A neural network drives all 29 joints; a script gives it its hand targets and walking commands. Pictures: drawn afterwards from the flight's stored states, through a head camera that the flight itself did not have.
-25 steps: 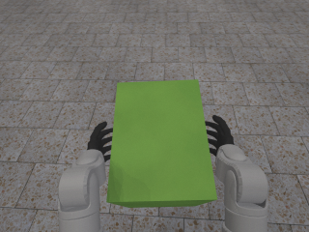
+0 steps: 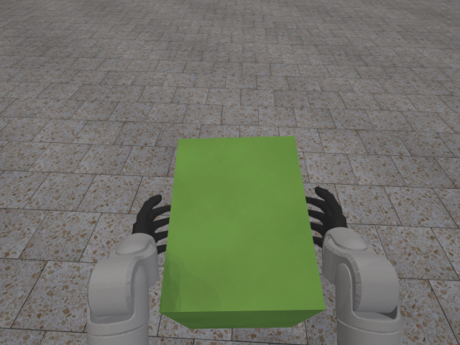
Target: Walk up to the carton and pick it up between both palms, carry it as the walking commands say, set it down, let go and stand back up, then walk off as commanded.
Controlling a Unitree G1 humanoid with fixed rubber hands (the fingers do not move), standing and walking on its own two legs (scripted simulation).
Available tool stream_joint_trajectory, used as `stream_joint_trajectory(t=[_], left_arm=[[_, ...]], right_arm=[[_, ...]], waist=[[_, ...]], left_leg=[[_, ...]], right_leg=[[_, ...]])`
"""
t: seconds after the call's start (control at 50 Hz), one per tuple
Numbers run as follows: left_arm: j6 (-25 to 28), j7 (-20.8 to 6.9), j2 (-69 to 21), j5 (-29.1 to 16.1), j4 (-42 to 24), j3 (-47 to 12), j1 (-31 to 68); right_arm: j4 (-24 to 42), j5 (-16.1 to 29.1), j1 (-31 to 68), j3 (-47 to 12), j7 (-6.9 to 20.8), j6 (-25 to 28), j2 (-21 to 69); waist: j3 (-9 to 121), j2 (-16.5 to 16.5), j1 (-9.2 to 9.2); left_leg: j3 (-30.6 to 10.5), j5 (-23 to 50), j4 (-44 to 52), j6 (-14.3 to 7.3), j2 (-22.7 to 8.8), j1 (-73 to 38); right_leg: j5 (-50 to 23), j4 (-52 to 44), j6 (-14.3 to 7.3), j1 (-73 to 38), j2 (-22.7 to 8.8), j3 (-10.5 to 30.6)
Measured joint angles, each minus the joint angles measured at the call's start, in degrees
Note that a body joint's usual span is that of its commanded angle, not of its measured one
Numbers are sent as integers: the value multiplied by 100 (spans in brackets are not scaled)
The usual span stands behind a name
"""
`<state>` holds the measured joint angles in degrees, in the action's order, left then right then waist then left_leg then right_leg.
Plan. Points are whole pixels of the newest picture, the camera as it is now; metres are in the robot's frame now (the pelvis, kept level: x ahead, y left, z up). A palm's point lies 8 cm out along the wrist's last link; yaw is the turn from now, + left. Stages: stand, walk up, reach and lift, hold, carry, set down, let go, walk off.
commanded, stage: carry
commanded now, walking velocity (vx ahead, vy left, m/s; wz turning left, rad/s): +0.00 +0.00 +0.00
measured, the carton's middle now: (238, 239) +0.30 -0.01 +0.05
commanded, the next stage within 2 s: none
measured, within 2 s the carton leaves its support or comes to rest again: neither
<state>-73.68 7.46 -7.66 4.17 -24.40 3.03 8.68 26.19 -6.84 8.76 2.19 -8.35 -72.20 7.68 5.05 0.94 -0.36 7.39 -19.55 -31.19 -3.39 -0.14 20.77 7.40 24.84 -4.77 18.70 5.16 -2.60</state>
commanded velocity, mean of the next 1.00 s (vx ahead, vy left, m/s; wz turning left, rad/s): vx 0.00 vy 0.00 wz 0.00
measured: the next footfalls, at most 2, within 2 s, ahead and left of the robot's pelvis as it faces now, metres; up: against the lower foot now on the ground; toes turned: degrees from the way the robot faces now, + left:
right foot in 0.32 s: +0.04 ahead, -0.06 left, +0.00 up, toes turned -2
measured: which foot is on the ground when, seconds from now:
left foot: down 0.00-1.00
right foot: down 0.00-0.14, up 0.16-0.30, down 0.32-1.00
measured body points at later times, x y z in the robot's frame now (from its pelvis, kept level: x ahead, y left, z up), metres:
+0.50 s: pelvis -0.01 +0.05 -0.01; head -0.04 +0.06 +0.44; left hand +0.26 +0.18 +0.09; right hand +0.24 -0.11 +0.10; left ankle +0.06 +0.09 -0.74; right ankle +0.00 -0.06 -0.74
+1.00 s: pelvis -0.02 +0.05 -0.01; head -0.05 +0.06 +0.44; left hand +0.25 +0.18 +0.09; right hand +0.24 -0.10 +0.10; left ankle +0.06 +0.09 -0.74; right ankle +0.00 -0.06 -0.74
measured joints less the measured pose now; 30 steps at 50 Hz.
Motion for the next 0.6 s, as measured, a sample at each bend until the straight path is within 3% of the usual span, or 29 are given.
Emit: stream_joint_trajectory(t=[0.12, 0.24, 0.34, 0.6], left_arm=[[-1, 2, -1, 0, 1, -1, 0], [-70, 55, 4, 0, 0, 0, -22], [-74, 61, 4, 0, 6, -6, -22], [-101, 73, 4, 0, 80, -51, -23]], right_arm=[[-3, 0, -1, 0, 2, 0, -1], [-97, 0, -1, -3, 38, -8, 0], [-103, 0, -7, 0, 41, -9, -1], [-103, 0, -114, 4, 36, -9, -11]], waist=[[-2, -65, -2], [47, -198, 0], [58, -212, -4], [48, -254, -32]], left_leg=[[-26, 774, 78, -168, -13, -3], [68, 861, -37, -255, -2, 28], [323, 874, -37, -309, 1, 193], [305, 923, -37, -378, -3, 195]], right_leg=[[135, 183, 316, 48, -4, -43], [1198, 1377, 327, 222, -105, 13], [828, 711, 307, -98, -226, 159], [763, 713, 308, -104, -223, 127]])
